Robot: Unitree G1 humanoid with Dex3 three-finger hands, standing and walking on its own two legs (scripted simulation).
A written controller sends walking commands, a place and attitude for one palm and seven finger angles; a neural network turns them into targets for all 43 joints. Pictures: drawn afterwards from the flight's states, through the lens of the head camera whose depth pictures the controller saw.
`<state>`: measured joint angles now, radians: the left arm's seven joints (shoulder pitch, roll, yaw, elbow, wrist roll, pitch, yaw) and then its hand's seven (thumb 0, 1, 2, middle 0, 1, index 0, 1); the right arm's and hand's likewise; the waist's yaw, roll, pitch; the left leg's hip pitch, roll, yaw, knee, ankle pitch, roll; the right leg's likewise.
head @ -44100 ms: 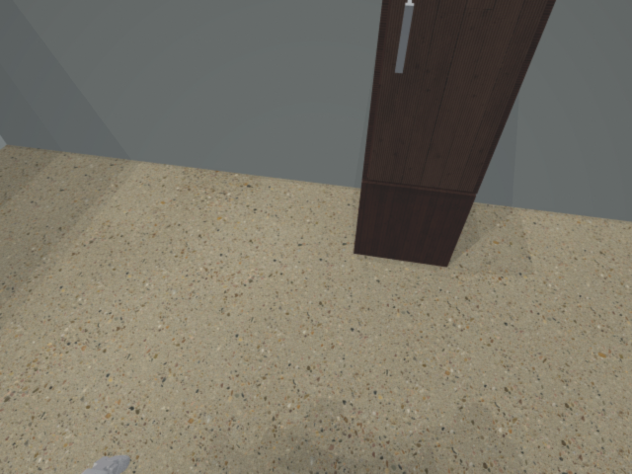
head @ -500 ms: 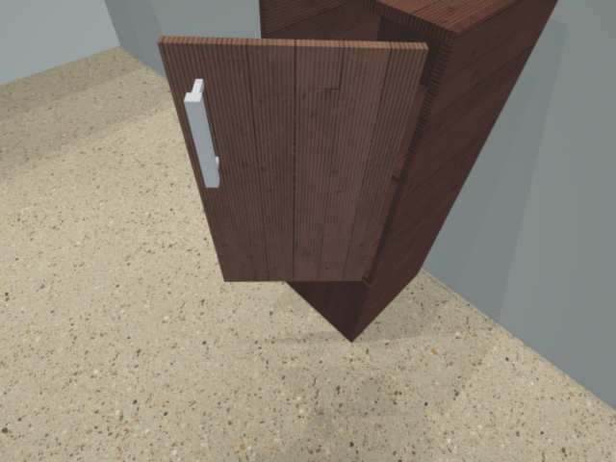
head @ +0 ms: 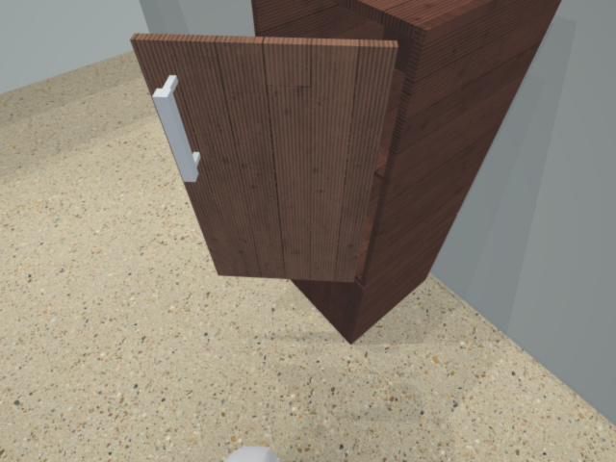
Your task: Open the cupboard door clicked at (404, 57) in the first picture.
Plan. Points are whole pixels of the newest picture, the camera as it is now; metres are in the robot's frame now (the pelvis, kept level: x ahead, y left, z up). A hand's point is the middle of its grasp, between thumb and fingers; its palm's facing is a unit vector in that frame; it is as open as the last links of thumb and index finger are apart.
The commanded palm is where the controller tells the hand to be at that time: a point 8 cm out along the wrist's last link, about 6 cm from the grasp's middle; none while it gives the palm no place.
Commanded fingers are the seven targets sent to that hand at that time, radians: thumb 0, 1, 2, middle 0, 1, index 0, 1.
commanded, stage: come to a stop and stand still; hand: left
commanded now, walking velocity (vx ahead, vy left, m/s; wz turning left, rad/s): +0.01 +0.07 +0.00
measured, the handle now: (181, 131) +0.53 +0.25 +0.12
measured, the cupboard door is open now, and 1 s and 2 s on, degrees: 47 47 47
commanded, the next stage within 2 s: look again from close up in 0.70 s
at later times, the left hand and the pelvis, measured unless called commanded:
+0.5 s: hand out of the picture +0.01 +0.31 -0.17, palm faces -0.01 -0.96 -0.29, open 7.4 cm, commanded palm none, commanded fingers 0.00 0.90 0.90 -0.20 -0.30 -0.20 -0.30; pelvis -0.02 +0.10 -0.01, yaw -1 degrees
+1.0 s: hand out of the picture +0.00 +0.25 -0.18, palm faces -0.05 -0.98 -0.20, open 7.4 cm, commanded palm none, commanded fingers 0.00 0.90 0.90 -0.20 -0.30 -0.20 -0.30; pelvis -0.01 +0.08 +0.00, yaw -1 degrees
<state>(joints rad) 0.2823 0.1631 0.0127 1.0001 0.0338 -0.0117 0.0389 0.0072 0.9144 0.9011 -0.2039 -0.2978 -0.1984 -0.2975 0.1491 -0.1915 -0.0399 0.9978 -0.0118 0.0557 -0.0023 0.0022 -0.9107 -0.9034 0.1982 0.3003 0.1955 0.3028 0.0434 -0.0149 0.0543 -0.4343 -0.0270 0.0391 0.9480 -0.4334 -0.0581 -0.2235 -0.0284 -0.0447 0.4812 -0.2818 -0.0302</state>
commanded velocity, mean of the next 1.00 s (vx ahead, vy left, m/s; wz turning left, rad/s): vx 0.00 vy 0.00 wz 0.00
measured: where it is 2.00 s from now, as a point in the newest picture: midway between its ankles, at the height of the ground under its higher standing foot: outside the picture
